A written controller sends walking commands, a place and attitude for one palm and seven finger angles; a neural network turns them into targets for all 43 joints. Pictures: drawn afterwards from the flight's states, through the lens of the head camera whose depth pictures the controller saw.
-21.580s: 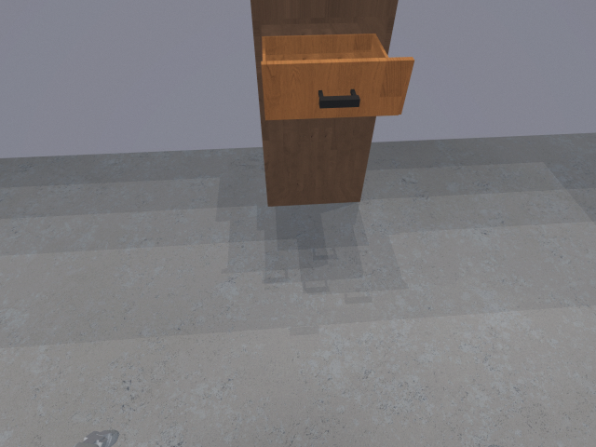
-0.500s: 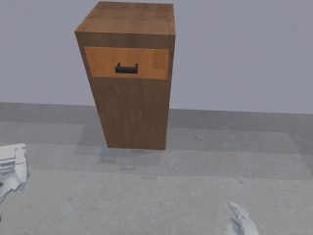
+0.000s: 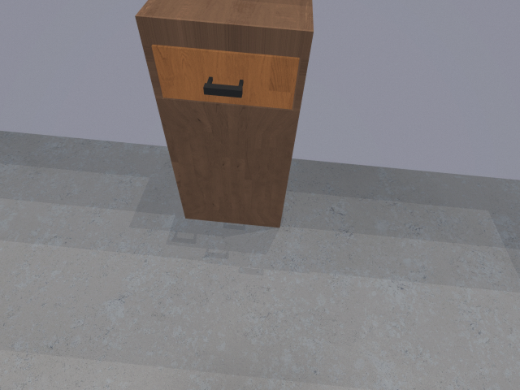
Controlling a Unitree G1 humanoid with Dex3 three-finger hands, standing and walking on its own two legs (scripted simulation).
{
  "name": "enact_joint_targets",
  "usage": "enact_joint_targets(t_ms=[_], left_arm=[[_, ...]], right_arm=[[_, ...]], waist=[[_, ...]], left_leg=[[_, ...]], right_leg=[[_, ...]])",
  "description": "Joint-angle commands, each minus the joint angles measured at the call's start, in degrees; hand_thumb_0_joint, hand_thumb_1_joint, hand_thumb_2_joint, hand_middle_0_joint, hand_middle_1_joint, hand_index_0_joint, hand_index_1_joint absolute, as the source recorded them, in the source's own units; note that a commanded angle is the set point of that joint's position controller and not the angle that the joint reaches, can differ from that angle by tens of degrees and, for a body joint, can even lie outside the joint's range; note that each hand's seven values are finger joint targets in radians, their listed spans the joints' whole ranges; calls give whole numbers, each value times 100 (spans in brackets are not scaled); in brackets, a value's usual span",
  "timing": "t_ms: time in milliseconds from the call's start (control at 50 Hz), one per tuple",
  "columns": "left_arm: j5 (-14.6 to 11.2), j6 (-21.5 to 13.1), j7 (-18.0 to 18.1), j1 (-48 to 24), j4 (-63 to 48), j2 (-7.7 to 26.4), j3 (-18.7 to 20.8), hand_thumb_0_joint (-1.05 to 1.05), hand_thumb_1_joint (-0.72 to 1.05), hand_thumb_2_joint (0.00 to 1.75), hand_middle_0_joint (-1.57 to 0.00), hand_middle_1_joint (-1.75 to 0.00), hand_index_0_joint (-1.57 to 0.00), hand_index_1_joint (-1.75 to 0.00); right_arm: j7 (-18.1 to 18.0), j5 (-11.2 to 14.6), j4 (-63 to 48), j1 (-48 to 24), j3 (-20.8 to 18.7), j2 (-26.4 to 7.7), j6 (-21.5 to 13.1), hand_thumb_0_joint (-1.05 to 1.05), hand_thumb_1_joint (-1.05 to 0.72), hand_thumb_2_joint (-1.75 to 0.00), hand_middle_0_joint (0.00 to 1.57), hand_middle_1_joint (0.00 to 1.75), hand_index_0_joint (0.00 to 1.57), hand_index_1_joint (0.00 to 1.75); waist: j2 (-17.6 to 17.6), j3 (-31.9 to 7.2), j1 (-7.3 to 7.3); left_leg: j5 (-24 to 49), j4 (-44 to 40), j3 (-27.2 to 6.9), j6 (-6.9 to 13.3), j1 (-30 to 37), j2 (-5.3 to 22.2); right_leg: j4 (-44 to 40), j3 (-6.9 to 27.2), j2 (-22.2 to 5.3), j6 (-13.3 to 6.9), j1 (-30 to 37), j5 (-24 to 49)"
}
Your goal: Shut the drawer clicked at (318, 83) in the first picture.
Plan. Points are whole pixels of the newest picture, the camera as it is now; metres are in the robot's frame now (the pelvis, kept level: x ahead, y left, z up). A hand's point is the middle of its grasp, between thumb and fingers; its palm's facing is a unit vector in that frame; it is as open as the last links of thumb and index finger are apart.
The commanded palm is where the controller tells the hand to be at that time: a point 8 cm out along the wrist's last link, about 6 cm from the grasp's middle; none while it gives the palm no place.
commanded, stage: let the arm hang, fingers relaxed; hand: left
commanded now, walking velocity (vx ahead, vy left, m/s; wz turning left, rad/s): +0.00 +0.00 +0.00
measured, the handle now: (224, 86) +0.86 +0.16 -0.03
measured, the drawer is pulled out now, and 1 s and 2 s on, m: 0.00 0.00 0.00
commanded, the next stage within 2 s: look to check the result in 0.62 s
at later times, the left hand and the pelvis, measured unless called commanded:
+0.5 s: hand out of the picture +0.03 +0.17 -0.17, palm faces +0.00 -0.98 -0.20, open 7.3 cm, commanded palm none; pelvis +0.00 +0.00 +0.00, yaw -1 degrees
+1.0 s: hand out of the picture +0.03 +0.18 -0.17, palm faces +0.00 -0.97 -0.24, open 7.4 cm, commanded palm none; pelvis +0.01 -0.01 +0.00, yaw -1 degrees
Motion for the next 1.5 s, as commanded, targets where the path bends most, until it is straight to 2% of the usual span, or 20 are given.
enact_joint_targets(t_ms=[0, 80, 100, 120, 200, 240, 300, 340, 480, 660, 720, 820, 840, 880, 1000, 1080, 1160, 1360, 1380, 1480], left_arm=[[-32, -200, 35, -73, -74, 515, 26, 0, 90, 90, -40, -52, -40, -52], [-30, -186, 60, -8, 95, 460, 16, 0, 90, 90, -24, -34, -24, -34], [-28, -193, 67, 43, 122, 473, 21, 0, 90, 90, -20, -30, -20, -30], [-28, -195, 73, 33, 135, 453, 26, 0, 90, 90, -20, -30, -20, -30], [-20, -208, 98, 30, 142, 392, 30, 0, 90, 90, -20, -30, -20, -30], [-20, -211, 102, -5, 137, 341, 45, 0, 90, 90, -20, -30, -20, -30], [-16, -235, 116, -28, 103, 312, 53, 0, 90, 90, -20, -30, -20, -30], [-20, -233, 120, -103, 90, 242, 54, 0, 90, 90, -20, -30, -20, -30], [-25, -248, 118, -234, 29, 214, 85, 0, 90, 90, -20, -30, -20, -30], [-31, -271, 100, -349, 26, 316, 114, 0, 90, 90, -20, -30, -20, -30], [-33, -280, 108, -380, 40, 349, 102, 0, 90, 90, -20, -30, -20, -30], [-31, -279, 109, -393, 61, 417, 103, 0, 90, 90, -20, -30, -20, -30], [-34, -282, 107, -393, 67, 421, 98, 0, 90, 90, -20, -30, -20, -30], [-39, -284, 102, -435, 71, 451, 102, 0, 90, 90, -20, -30, -20, -30], [-29, -298, 106, -455, 79, 522, 103, 0, 90, 90, -20, -30, -20, -30], [-34, -293, 96, -519, 83, 549, 106, 0, 90, 90, -20, -30, -20, -30], [-34, -299, 93, -562, 74, 577, 101, 0, 90, 90, -20, -30, -20, -30], [-36, -315, 82, -651, 48, 672, 127, 0, 90, 90, -20, -30, -20, -30], [-36, -316, 83, -671, 39, 685, 130, 0, 90, 90, -20, -30, -20, -30], [-36, -316, 80, -690, 45, 722, 133, 0, 90, 90, -20, -30, -20, -30]], right_arm=[[-82, 25, -163, 69, -174, -687, -165, 0, -90, -90, 20, 30, 20, 30], [-85, 14, 8, 200, -177, -611, -146, 0, -90, -90, 20, 30, 20, 30], [-80, 20, 20, 209, -186, -598, -151, 0, -90, -90, 20, 30, 20, 30], [-77, 13, 60, 230, -176, -536, -152, 0, -90, -90, 20, 30, 20, 30], [-73, 13, 122, 243, -193, -472, -152, 0, -90, -90, 20, 30, 20, 30], [-70, 0, 150, 230, -184, -387, -164, 0, -90, -90, 20, 30, 20, 30], [-71, 7, 160, 220, -186, -341, -176, 0, -90, -90, 20, 30, 20, 30], [-74, -7, 187, 180, -171, -259, -178, 0, -90, -90, 20, 30, 20, 30], [-89, -21, 195, 131, -174, -233, -198, 0, -90, -90, 20, 30, 20, 30], [-105, -9, 174, 78, -195, -406, -239, 0, -90, -90, 20, 30, 20, 30], [-110, 0, 182, 38, -204, -444, -227, 0, -90, -90, 20, 30, 20, 30], [-99, 5, 202, -31, -207, -477, -211, 0, -90, -90, 20, 30, 20, 30], [-101, 0, 203, -43, -206, -507, -207, 0, -90, -90, 20, 30, 20, 30], [-102, 1, 203, -61, -206, -563, -221, 0, -90, -90, 20, 30, 20, 30], [-101, 16, 186, -183, -208, -642, -228, 0, -90, -90, 20, 30, 20, 30], [-95, 6, 197, -247, -200, -653, -224, 0, -90, -90, 20, 30, 20, 30], [-89, -1, 195, -321, -204, -696, -220, 0, -90, -90, 20, 30, 20, 30], [-90, -2, 184, -406, -198, -796, -258, 0, -90, -90, 20, 30, 20, 30], [-91, 2, 181, -413, -197, -802, -257, 0, -90, -90, 20, 30, 20, 30], [-89, 5, 189, -440, -198, -842, -255, 0, -90, -90, 20, 30, 20, 30]], waist=[[244, -211, -93], [103, 18, -108], [149, -67, -89], [18, -57, -98], [-66, 31, -97], [53, 70, -104], [-29, -13, -100], [30, 107, -109], [167, 35, -110], [186, -222, -109], [71, -183, -126], [143, -117, -132], [74, -161, -135], [181, -226, -139], [62, -211, -124], [140, -163, -128], [65, -143, -126], [186, -323, -110], [94, -301, -111], [62, -259, -107]], left_leg=[[-262, -771, -661, 178, 326, 628], [-605, -906, -662, 178, 239, 610], [-527, -885, -635, 184, 288, 596], [-512, -882, -605, 176, 279, 586], [-412, -842, -543, 168, 290, 558], [-354, -858, -533, 162, 289, 540], [-61, -753, -456, 146, 353, 532], [-18, -765, -440, 129, 333, 528], [173, -721, -410, 95, 357, 528], [476, -725, -432, 107, 542, 597], [542, -696, -397, 98, 602, 615], [465, -709, -364, 82, 643, 606], [406, -719, -375, 84, 672, 613], [454, -742, -391, 87, 696, 628], [654, -729, -386, 85, 751, 637], [524, -785, -397, 70, 724, 634], [508, -796, -391, 64, 760, 639], [747, -834, -415, 68, 854, 666], [738, -844, -416, 67, 849, 673], [731, -863, -390, 62, 859, 673]], right_leg=[[-677, 592, -546, -277, -251, -350], [-705, 600, -541, -272, -379, -612], [-687, 601, -551, -272, -350, -576], [-684, 596, -553, -271, -343, -586], [-696, 604, -557, -261, -437, -631], [-683, 609, -577, -253, -466, -590], [-684, 637, -585, -242, -399, -400], [-695, 640, -596, -235, -453, -378], [-713, 669, -596, -239, -332, -207], [-670, 660, -596, -241, -114, 181], [-714, 653, -614, -240, -125, 278], [-792, 686, -626, -236, -163, 195], [-813, 702, -615, -238, -158, 131], [-791, 710, -615, -242, -101, 184], [-797, 701, -625, -221, -61, 455], [-851, 689, -633, -213, -54, 285], [-891, 702, -636, -211, -81, 283], [-849, 707, -653, -216, 90, 576], [-853, 698, -647, -214, 92, 584], [-877, 715, -655, -205, 84, 620]])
